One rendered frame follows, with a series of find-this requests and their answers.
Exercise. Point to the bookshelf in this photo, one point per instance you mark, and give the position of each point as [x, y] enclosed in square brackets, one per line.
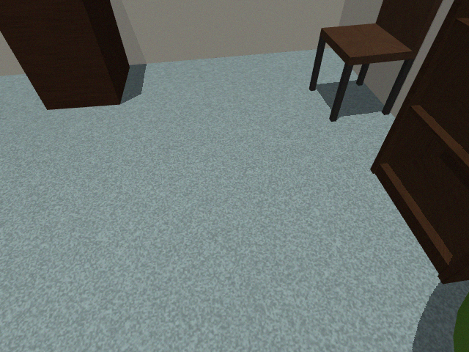
[423, 163]

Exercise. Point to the chair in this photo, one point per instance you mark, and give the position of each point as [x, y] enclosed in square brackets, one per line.
[398, 34]

